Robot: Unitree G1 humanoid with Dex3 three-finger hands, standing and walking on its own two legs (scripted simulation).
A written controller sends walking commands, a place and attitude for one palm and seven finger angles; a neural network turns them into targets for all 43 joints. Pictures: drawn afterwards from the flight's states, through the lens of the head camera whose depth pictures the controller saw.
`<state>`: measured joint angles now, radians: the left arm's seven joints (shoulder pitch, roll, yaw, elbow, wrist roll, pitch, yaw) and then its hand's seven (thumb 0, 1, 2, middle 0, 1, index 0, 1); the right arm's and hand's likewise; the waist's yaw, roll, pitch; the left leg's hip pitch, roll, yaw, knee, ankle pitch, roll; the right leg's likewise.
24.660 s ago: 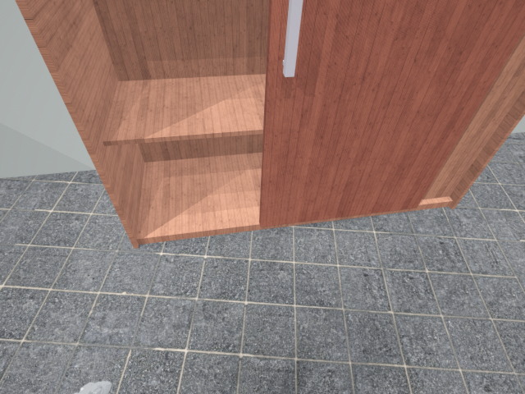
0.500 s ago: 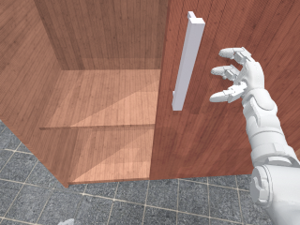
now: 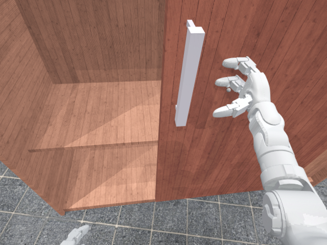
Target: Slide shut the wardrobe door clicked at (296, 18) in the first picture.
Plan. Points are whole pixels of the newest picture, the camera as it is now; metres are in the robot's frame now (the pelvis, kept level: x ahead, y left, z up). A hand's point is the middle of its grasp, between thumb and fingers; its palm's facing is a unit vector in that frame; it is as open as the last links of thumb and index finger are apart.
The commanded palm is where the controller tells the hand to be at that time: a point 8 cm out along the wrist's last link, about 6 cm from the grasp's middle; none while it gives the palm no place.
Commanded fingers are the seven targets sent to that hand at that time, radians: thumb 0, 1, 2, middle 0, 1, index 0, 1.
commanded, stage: move the hooked fingers beside the handle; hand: right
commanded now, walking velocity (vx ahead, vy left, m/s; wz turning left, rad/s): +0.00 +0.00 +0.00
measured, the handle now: (184, 80) +0.45 +0.00 +0.19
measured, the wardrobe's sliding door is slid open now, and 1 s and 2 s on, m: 0.52 0.52 0.52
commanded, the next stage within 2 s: none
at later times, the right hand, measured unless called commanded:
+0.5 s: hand (230, 88) +0.44 -0.12 +0.19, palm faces -0.15 +0.99 -0.03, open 13.5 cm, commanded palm +0.44 -0.16 +0.17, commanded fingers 0.00 0.50 -0.30 0.30 1.20 0.30 1.20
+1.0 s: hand (232, 88) +0.44 -0.12 +0.19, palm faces -0.18 +0.98 -0.03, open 13.4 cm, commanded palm +0.45 -0.18 +0.17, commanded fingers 0.00 0.50 -0.30 0.30 1.20 0.30 1.20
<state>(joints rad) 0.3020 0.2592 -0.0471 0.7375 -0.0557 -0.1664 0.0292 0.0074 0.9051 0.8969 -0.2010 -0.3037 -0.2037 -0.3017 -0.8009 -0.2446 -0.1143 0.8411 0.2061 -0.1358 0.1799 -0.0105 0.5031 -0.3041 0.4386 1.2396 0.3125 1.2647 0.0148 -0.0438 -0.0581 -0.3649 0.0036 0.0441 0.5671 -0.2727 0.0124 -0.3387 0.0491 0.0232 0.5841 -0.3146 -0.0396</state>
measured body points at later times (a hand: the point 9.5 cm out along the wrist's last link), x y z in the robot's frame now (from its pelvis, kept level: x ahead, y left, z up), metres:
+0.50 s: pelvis -0.01 +0.01 +0.00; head +0.01 +0.02 +0.45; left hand +0.08 +0.26 -0.12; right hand +0.44 -0.17 +0.19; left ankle +0.01 +0.11 -0.73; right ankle -0.01 -0.09 -0.73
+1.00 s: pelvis -0.03 +0.01 -0.01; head +0.00 +0.02 +0.44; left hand +0.03 +0.28 -0.12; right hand +0.44 -0.17 +0.19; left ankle +0.01 +0.11 -0.73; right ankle -0.01 -0.09 -0.73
